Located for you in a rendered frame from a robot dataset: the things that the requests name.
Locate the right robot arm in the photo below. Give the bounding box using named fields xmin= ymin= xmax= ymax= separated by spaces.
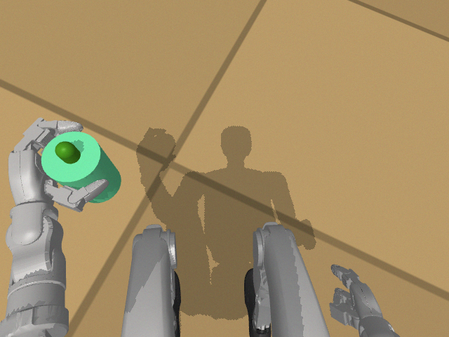
xmin=358 ymin=316 xmax=400 ymax=337

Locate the left robot arm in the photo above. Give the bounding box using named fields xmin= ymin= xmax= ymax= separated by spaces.
xmin=0 ymin=201 xmax=69 ymax=337

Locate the left robot hand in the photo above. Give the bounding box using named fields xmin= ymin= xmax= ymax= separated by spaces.
xmin=8 ymin=117 xmax=109 ymax=212

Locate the bottle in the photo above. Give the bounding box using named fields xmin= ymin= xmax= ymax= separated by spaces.
xmin=41 ymin=131 xmax=121 ymax=203

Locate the right robot foot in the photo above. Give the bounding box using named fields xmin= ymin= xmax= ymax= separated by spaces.
xmin=244 ymin=268 xmax=271 ymax=337

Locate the right robot hand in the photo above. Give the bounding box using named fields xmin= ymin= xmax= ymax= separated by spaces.
xmin=329 ymin=265 xmax=383 ymax=330

